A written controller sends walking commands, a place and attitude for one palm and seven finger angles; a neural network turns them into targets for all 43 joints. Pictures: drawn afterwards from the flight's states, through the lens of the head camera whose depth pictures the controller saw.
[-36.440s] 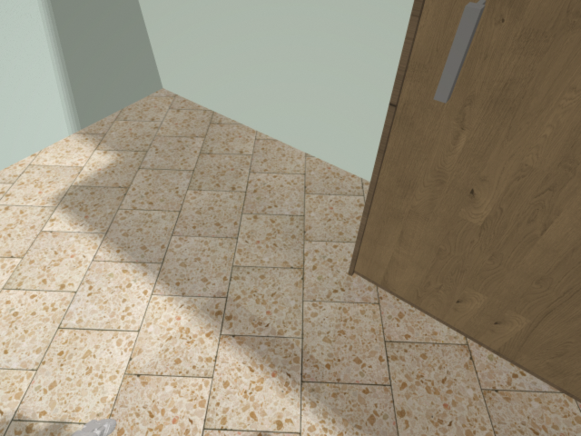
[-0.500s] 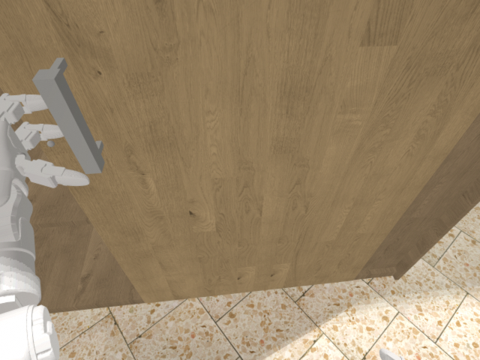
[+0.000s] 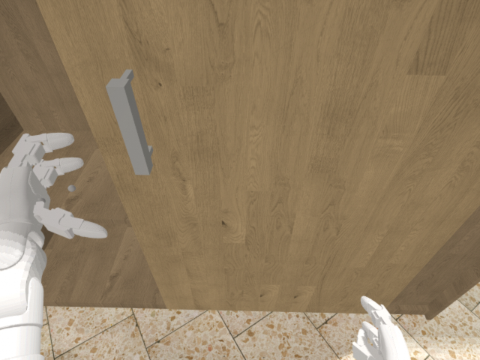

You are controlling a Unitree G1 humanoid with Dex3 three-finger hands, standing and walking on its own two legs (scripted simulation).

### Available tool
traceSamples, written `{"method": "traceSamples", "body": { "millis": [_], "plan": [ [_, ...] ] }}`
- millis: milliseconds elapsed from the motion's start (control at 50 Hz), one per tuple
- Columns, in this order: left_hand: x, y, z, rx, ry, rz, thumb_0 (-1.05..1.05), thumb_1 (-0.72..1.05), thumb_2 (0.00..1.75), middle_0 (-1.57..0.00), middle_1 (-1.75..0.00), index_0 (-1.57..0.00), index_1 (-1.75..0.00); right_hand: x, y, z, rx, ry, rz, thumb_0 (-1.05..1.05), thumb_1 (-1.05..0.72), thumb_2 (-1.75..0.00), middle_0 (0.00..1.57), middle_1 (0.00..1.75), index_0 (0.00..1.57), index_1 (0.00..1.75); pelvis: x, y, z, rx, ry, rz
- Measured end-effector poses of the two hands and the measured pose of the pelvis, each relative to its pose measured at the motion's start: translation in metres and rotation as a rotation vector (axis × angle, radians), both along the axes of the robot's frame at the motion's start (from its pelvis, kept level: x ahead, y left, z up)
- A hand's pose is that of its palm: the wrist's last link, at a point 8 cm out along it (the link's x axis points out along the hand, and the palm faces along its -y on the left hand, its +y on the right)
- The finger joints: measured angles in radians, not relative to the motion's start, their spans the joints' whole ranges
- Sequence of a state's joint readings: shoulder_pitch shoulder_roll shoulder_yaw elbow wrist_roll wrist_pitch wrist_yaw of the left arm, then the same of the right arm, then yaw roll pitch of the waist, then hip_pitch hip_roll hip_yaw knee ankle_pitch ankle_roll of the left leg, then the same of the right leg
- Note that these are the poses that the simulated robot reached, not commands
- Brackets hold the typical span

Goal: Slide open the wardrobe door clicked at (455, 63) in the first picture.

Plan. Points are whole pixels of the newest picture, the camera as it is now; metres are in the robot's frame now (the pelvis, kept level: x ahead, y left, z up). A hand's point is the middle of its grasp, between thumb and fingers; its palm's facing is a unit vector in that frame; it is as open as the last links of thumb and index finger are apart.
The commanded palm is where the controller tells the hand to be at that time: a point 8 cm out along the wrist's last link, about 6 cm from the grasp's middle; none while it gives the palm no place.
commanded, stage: slip the hand off the handle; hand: left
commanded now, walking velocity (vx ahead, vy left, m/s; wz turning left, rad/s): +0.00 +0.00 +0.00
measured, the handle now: (136, 124) +0.43 +0.24 +0.19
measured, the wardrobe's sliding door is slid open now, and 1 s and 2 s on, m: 0.62 0.62 0.62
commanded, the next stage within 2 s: draw the hand back to the body in 0.08 s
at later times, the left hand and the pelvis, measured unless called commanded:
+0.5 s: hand (61, 210) +0.24 +0.27 +0.18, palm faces +0.13 -0.99 -0.03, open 14.7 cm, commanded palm +0.20 +0.31 +0.18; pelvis -0.01 +0.00 +0.01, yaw +0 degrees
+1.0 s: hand (48, 243) +0.20 +0.27 +0.17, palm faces +0.48 -0.83 -0.29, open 12.8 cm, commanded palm +0.15 +0.30 +0.18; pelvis -0.01 -0.01 +0.01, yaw +0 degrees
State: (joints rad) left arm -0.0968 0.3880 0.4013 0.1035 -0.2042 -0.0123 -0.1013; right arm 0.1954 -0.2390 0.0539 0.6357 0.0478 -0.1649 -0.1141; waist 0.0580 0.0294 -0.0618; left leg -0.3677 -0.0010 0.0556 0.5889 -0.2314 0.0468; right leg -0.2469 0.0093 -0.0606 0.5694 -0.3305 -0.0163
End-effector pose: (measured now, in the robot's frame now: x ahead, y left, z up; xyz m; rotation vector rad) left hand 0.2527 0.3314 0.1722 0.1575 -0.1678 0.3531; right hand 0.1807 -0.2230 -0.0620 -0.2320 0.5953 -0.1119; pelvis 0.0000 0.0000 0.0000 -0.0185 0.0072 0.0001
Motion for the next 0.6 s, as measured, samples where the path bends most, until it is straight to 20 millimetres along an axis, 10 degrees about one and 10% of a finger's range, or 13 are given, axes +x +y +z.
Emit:
{"method": "traceSamples", "body": {
  "millis": [220, 380, 600],
  "plan": [
    [-0.036, 0.005, -0.001, -0.009, 0.011, 0.027, -0.01, -0.55, 0.20, -0.25, -1.16, -0.26, -1.15, 0.013, 0.018, 0.005, 0.002, -0.018, 0.070, 0.01, -0.90, -0.90, 0.20, 0.30, 0.20, 0.30, -0.003, -0.001, 0.002, -0.002, -0.030, 0.023],
    [-0.027, -0.010, 0.001, -0.115, 0.109, -0.243, -0.01, -0.55, 0.20, -0.25, -1.16, -0.25, -1.15, -0.003, 0.008, 0.008, 0.011, -0.039, 0.026, 0.01, -0.90, -0.90, 0.21, 0.30, 0.20, 0.30, -0.005, -0.003, 0.006, -0.004, -0.064, 0.021],
    [-0.058, -0.016, 0.003, -0.124, 0.095, -0.184, -0.01, -0.55, 0.20, -0.25, -1.16, -0.25, -1.15, -0.014, -0.007, 0.014, 0.027, -0.087, 0.009, 0.01, -0.90, -0.90, 0.20, 0.30, 0.20, 0.30, -0.010, -0.005, 0.006, 0.000, -0.077, 0.009]
  ]
}}
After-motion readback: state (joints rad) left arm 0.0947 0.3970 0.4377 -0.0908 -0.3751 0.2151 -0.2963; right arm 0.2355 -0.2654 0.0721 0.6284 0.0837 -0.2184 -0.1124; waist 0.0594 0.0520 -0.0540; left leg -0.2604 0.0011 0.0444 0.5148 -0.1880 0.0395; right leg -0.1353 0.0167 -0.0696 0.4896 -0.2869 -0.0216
